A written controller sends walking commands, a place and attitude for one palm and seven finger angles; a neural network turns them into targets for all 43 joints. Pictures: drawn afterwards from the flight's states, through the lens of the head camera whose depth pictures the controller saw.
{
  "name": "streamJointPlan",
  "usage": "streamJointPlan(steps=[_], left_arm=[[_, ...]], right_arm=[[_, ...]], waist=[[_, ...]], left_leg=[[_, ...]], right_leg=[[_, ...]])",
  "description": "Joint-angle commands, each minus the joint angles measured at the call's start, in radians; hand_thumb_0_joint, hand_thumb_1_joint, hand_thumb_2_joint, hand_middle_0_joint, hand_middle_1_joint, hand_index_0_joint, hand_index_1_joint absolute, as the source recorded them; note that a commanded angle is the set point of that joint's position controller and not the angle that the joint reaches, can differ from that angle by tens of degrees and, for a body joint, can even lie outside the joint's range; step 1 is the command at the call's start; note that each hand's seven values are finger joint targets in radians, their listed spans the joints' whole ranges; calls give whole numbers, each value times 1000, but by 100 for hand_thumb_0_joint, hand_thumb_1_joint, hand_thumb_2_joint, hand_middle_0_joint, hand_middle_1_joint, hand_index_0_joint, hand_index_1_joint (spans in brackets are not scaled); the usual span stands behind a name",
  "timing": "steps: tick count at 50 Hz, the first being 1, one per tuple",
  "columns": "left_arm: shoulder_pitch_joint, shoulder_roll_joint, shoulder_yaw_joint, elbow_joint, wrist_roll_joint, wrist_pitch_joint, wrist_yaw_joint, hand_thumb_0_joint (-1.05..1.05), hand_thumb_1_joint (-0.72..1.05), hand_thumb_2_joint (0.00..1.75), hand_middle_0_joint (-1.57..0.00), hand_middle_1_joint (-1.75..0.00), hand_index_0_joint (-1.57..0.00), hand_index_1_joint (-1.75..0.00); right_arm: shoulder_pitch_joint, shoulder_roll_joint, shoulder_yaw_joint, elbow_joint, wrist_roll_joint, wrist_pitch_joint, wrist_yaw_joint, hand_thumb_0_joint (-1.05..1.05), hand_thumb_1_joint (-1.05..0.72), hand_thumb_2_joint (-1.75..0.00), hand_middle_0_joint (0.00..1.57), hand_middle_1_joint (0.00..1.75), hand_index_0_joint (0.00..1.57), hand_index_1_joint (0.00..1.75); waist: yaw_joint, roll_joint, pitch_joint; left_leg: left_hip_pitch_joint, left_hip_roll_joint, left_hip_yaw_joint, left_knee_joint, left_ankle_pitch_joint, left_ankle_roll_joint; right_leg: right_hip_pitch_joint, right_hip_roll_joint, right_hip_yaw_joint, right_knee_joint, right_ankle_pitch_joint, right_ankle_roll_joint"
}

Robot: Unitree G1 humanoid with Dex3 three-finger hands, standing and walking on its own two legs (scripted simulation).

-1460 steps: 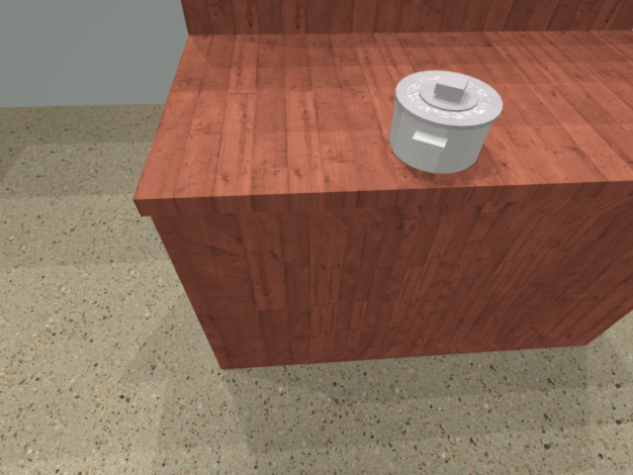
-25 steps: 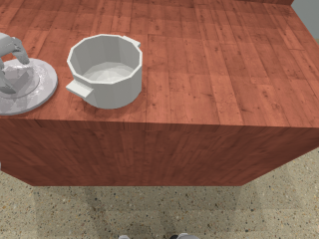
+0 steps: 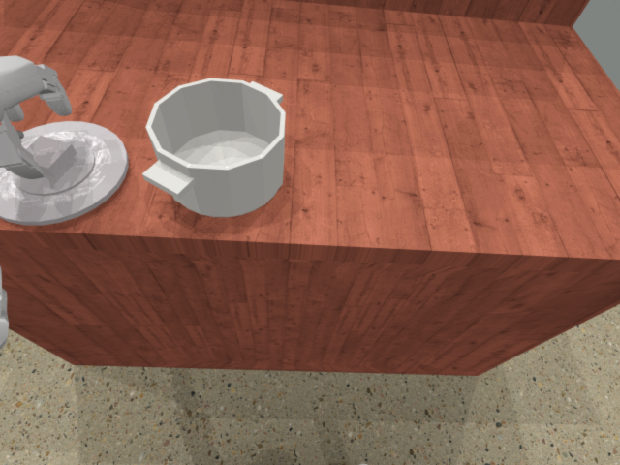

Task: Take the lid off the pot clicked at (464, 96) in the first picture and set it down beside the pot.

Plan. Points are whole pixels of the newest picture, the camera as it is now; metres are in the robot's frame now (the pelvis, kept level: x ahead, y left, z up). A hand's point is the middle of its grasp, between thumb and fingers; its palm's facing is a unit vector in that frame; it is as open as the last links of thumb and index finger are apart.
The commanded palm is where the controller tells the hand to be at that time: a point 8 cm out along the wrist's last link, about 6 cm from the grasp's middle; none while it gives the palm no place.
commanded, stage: raise the empty hand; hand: left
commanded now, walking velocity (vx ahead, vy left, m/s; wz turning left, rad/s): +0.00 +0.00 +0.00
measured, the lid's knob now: (47, 156) +0.50 +0.32 +0.09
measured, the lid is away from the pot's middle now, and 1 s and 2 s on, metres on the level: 0.22 0.22 0.22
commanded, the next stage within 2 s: draw the hand back to the body in 1.10 s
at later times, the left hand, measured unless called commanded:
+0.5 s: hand out of the picture +0.48 +0.32 +0.20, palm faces -0.31 -0.10 -0.95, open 11.0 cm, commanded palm +0.50 +0.31 +0.25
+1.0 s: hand out of the picture +0.49 +0.31 +0.26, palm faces -0.22 -0.11 -0.97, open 11.0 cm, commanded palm +0.49 +0.31 +0.31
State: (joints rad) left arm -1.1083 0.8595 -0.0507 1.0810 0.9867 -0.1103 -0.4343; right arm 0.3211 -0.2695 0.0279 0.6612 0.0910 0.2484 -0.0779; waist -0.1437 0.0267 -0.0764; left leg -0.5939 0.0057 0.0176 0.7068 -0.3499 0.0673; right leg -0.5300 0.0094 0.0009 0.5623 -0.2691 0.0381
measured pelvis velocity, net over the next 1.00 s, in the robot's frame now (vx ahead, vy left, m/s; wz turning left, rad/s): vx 0.01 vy -0.01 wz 0.01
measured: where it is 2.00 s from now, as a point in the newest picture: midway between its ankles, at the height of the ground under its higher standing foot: outside the picture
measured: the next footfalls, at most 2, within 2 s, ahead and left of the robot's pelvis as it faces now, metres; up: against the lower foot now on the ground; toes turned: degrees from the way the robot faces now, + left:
none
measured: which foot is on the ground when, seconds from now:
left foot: down 0.00-1.00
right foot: down 0.00-1.00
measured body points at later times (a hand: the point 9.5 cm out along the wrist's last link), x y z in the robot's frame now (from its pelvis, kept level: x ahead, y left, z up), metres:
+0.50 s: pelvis +0.00 +0.00 +0.01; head +0.07 +0.01 +0.45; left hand +0.49 +0.32 +0.25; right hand +0.01 -0.28 -0.11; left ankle -0.01 +0.07 -0.72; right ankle +0.00 -0.16 -0.72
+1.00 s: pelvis +0.01 -0.01 +0.01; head +0.08 +0.00 +0.46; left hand +0.50 +0.31 +0.31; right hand +0.04 -0.28 -0.11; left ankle -0.01 +0.07 -0.72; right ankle +0.00 -0.16 -0.72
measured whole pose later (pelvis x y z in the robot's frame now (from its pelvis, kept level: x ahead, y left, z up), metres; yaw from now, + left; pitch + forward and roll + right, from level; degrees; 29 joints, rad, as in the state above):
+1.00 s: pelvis +0.01 -0.01 +0.01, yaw +1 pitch +11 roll -2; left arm -1.33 0.90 -0.11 1.10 1.02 0.06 -0.51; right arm 0.31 -0.28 0.04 0.68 0.09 0.23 -0.05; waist -0.14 0.03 -0.06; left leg -0.45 -0.01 0.02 0.55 -0.29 0.06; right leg -0.40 0.00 0.00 0.44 -0.23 0.03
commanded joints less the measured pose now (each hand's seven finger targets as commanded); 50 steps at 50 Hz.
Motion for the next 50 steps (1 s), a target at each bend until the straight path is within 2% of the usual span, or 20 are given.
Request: streamJointPlan(steps=[1, 4, 5, 6, 9, 13, 14, 17, 18, 21, 25, 26, 28, 31, 36, 39, 42, 45, 46, 50], left_arm=[[-488, 231, -4, -91, -22, 32, 20, 0, -6, 74, -39, -79, -39, -79], [-572, 250, 5, -189, -5, 41, 23, 0, -6, 74, -39, -79, -39, -79], [-579, 226, -7, -234, -16, 36, 21, 0, -6, 74, -39, -79, -39, -79], [-575, 266, 26, -222, -7, 38, 21, 0, -6, 74, -39, -79, -39, -79], [-567, 247, 9, -163, -19, 54, 9, 0, -6, 74, -39, -79, -39, -79], [-550, 287, 17, -107, -11, 69, 7, 0, -6, 74, -39, -79, -39, -79], [-561, 264, -7, -103, -8, 74, 6, 0, -6, 74, -39, -79, -39, -79], [-631, 247, -26, -153, 1, 82, 9, 0, -6, 74, -39, -79, -39, -79], [-632, 251, -20, -157, 5, 84, 8, 0, -6, 74, -39, -79, -39, -79], [-682, 330, 38, -237, 5, 80, 7, 0, -6, 74, -39, -79, -39, -79], [-618, 230, -30, -137, -12, 97, -11, 0, -6, 74, -39, -79, -39, -79], [-599, 248, -19, -82, -1, 106, -12, 0, -6, 74, -39, -79, -39, -79], [-618, 265, -17, -109, 3, 114, -12, 0, -6, 74, -39, -79, -39, -79], [-669, 223, -51, -128, 9, 124, -16, 0, -6, 74, -39, -79, -39, -79], [-724, 290, 1, -193, 23, 128, -17, 0, -6, 74, -39, -79, -39, -79], [-674, 280, -14, -97, 20, 144, -25, 0, -6, 74, -39, -79, -39, -79], [-710, 315, 4, -158, 33, 145, -24, 0, -6, 74, -39, -79, -39, -79], [-723, 246, -39, -196, 16, 158, -37, 0, -6, 74, -39, -79, -39, -79], [-748, 312, 12, -223, 31, 163, -34, 0, -6, 74, -39, -79, -39, -79], [-692, 250, -34, -169, 22, 178, -46, 0, -6, 74, -39, -79, -39, -79]], right_arm=[[91, -197, -56, -42, 8, -12, -16, 0, -90, -90, 20, 30, 20, 30], [90, -196, -62, -52, 0, -14, -8, 0, -90, -90, 20, 30, 20, 30], [77, -192, -59, -59, -1, -18, -9, 0, -90, -90, 20, 30, 20, 30], [89, -189, -63, -58, -5, -19, -8, 0, -90, -90, 20, 30, 20, 30], [84, -192, -60, -53, 1, -21, -11, 0, -90, -90, 20, 30, 20, 30], [74, -198, -49, -50, 6, -24, -17, 0, -90, -90, 20, 30, 20, 30], [70, -196, -47, -52, 6, -23, -16, 0, -90, -90, 20, 30, 20, 30], [70, -198, -49, -46, 4, -30, -13, 0, -90, -90, 20, 30, 20, 30], [75, -194, -51, -50, 1, -33, -12, 0, -90, -90, 20, 30, 20, 30], [75, -197, -52, -53, -2, -38, -13, 0, -90, -90, 20, 30, 20, 30], [69, -193, -48, -47, 8, -44, -12, 0, -90, -90, 20, 30, 20, 30], [73, -199, -49, -37, 4, -43, -11, 0, -90, -90, 20, 30, 20, 30], [73, -199, -47, -45, 4, -37, -7, 0, -90, -90, 20, 30, 20, 30], [72, -198, -52, -38, 3, -39, -2, 0, -90, -90, 20, 30, 20, 30], [75, -193, -55, -44, -3, -46, 0, 0, -90, -90, 20, 30, 20, 30], [75, -197, -48, -38, 2, -43, 1, 0, -90, -90, 20, 30, 20, 30], [56, -196, -48, -53, -2, -38, 5, 0, -90, -90, 20, 30, 20, 30], [49, -190, -51, -57, 4, -40, 12, 0, -90, -90, 20, 30, 20, 30], [46, -195, -55, -60, -4, -36, 19, 0, -90, -90, 20, 30, 20, 30], [38, -188, -48, -65, 3, -36, 18, 0, -90, -90, 20, 30, 20, 30]], waist=[[-17, 114, -311], [-9, 183, -385], [-1, 221, -426], [-2, 193, -452], [-15, 103, -395], [-8, 62, -329], [-9, 72, -318], [-8, 165, -354], [-7, 157, -363], [1, 171, -462], [-3, 127, -362], [-7, 96, -329], [-5, 95, -339], [-9, 130, -354], [-2, 162, -451], [-5, 84, -358], [6, 119, -409], [6, 150, -401], [11, 160, -437], [6, 127, -389]], left_leg=[[348, -13, -35, -72, 438, -8], [424, -11, -55, -79, 480, -14], [476, -10, -58, -69, 577, -19], [484, -10, -64, -62, 590, -17], [409, -17, -48, -86, 477, -1], [323, -29, -29, -114, 368, 3], [317, -29, -30, -122, 346, 2], [400, -18, -44, -124, 412, -5], [411, -21, -47, -123, 417, -4], [466, -16, -53, -120, 520, -5], [430, -19, -43, -137, 508, -3], [396, -18, -38, -139, 453, -2], [384, -24, -35, -148, 443, 0], [440, -15, -46, -148, 508, -6], [512, -14, -55, -137, 643, -9], [427, -18, -39, -159, 541, -2], [449, -21, -34, -157, 607, -2], [504, -10, -43, -158, 709, -12], [518, -8, -49, -154, 704, -12], [489, -14, -36, -163, 702, -9]], right_leg=[[6, 77, -59, -45, 193, -69], [10, 76, -58, -49, 187, -78], [18, 78, -60, -42, 219, -81], [34, 80, -54, -44, 230, -75], [68, 73, -53, -63, 223, -68], [111, 66, -50, -71, 211, -71], [105, 66, -52, -73, 195, -73], [73, 65, -52, -81, 188, -77], [77, 69, -52, -84, 185, -77], [135, 67, -42, -84, 244, -70], [120, 68, -58, -98, 234, -72], [115, 68, -53, -100, 218, -68], [137, 66, -50, -104, 230, -71], [110, 67, -52, -110, 230, -71], [155, 66, -44, -110, 291, -68], [170, 64, -49, -122, 271, -65], [205, 58, -42, -115, 319, -67], [183, 60, -51, -122, 333, -69], [192, 58, -40, -120, 323, -64], [200, 56, -48, -127, 336, -68]])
